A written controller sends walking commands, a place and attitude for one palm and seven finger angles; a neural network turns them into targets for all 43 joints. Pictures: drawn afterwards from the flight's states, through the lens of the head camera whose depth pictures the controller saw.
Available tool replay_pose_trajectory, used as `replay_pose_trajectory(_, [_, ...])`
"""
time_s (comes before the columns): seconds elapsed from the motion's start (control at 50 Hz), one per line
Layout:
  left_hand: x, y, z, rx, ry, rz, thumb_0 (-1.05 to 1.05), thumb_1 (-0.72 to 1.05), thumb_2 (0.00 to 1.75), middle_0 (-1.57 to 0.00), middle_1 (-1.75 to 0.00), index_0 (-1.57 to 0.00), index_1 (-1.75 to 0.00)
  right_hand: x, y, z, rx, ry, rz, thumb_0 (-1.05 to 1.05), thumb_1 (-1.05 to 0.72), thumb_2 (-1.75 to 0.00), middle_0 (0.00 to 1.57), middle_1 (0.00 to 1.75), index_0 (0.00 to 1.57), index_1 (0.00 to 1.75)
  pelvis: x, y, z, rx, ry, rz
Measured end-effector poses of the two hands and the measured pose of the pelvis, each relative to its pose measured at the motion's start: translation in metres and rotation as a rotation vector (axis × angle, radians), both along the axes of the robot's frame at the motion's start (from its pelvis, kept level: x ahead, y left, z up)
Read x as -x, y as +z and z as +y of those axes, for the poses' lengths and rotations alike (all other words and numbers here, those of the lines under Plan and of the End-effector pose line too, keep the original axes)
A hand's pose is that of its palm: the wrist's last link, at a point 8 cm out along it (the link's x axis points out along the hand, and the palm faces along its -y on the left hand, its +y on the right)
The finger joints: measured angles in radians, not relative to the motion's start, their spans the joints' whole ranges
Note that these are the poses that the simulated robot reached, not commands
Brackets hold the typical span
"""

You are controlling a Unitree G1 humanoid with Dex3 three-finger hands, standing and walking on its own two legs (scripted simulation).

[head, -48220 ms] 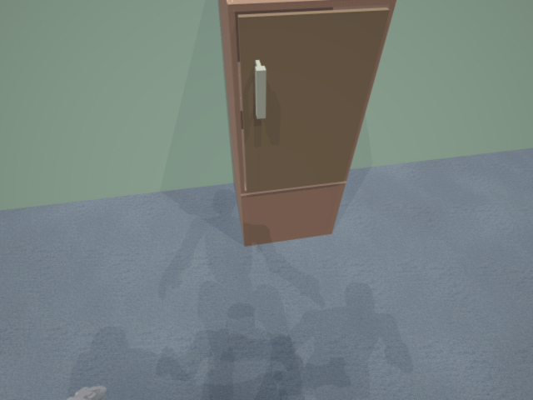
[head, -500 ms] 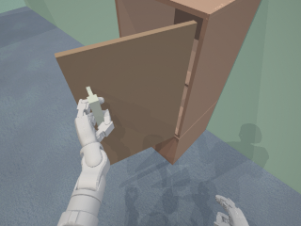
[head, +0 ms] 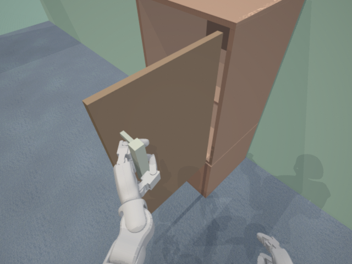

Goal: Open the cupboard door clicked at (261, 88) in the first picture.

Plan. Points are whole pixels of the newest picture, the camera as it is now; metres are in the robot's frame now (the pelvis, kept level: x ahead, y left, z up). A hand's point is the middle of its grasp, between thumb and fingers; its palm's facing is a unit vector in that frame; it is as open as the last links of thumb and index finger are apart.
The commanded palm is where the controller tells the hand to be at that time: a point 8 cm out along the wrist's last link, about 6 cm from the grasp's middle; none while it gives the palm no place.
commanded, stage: open thumb and fingers to let go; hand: left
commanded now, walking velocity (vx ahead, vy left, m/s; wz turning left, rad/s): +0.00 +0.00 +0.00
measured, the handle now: (135, 157) +0.34 +0.11 +0.07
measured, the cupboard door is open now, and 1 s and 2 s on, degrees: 91 89 92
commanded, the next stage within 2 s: slide the hand sideways off the handle in 0.76 s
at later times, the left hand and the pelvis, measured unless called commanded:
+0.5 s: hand (149, 165) +0.32 +0.07 +0.08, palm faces +0.33 -0.94 +0.01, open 13.0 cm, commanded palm +0.28 +0.11 +0.07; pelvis -0.01 +0.01 +0.00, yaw +0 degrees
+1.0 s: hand (144, 175) +0.30 +0.08 +0.07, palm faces +0.00 -1.00 -0.10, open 15.4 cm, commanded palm +0.28 +0.11 +0.07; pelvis -0.03 +0.03 -0.01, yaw +1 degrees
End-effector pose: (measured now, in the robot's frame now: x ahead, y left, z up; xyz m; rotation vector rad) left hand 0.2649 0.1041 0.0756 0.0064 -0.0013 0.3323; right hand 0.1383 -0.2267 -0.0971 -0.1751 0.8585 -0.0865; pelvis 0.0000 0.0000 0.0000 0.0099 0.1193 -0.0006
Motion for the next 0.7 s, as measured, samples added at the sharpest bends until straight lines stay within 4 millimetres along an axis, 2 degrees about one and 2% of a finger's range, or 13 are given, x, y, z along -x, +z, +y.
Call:
replay_pose_trajectory(0.1, [-0.007, 0.0, 0.002, 0.003, 0.031, 0.007, 0.02, 0.6, 0.76, -0.36, -1.33, -0.35, -1.33, -0.011, 0.001, 0.004, 0.001, 0.023, -0.017, 0.02, -0.91, -0.9, 0.2, 0.3, 0.2, 0.3, 0.005, 0.0, -0.002, -0.002, 0.009, 0.0])
replay_pose_trajectory(0.18, [-0.01, 0.0, 0.005, 0.008, 0.032, 0.008, 0.02, 0.49, 0.72, -0.36, -1.31, -0.36, -1.31, -0.017, 0.003, 0.009, -0.004, 0.036, -0.031, 0.02, -0.91, -0.9, 0.2, 0.3, 0.2, 0.3, 0.007, 0.0, -0.002, -0.004, 0.01, 0.002])
replay_pose_trajectory(0.3, [-0.01, 0.0, 0.007, 0.016, 0.012, 0.003, 0.01, 0.18, 0.59, -0.35, -1.27, -0.36, -1.27, -0.016, 0.005, 0.013, -0.006, 0.038, -0.034, 0.01, -0.91, -0.9, 0.2, 0.3, 0.2, 0.3, 0.01, 0.0, 0.002, -0.002, 0.009, 0.002])
replay_pose_trajectory(0.46, [-0.013, -0.001, 0.009, 0.017, 0.008, -0.005, 0.01, -0.27, 0.4, -0.32, -1.21, -0.33, -1.21, -0.003, 0.001, 0.017, 0.004, 0.022, 0.0, 0.01, -0.91, -0.9, 0.2, 0.3, 0.2, 0.3, 0.013, -0.001, 0.01, 0.004, 0.002, 0.004])
replay_pose_trajectory(0.56, [-0.015, -0.001, 0.01, 0.01, 0.006, -0.008, 0.0, -0.41, 0.34, -0.31, -1.09, -0.31, -1.08, 0.006, -0.003, 0.021, 0.006, 0.012, 0.021, 0.02, -0.91, -0.9, 0.2, 0.3, 0.2, 0.3, 0.015, -0.003, 0.015, 0.009, 0.0, 0.006])
replay_pose_trajectory(0.7, [-0.017, -0.002, 0.012, 0.003, 0.002, -0.01, -0.01, -0.49, 0.31, -0.34, -0.84, -0.33, -0.84, 0.014, -0.007, 0.028, 0.006, 0.014, 0.04, 0.02, -0.91, -0.9, 0.2, 0.3, 0.2, 0.3, 0.019, -0.004, 0.021, 0.015, 0.0, 0.007])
